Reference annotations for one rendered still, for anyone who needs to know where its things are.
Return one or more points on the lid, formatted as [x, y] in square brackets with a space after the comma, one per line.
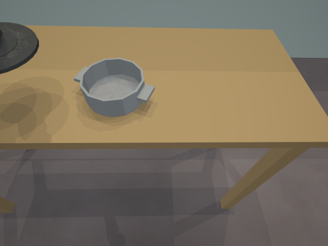
[18, 45]

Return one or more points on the table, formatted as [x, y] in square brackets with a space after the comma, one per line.
[214, 88]

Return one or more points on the pot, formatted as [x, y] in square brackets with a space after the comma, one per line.
[114, 86]

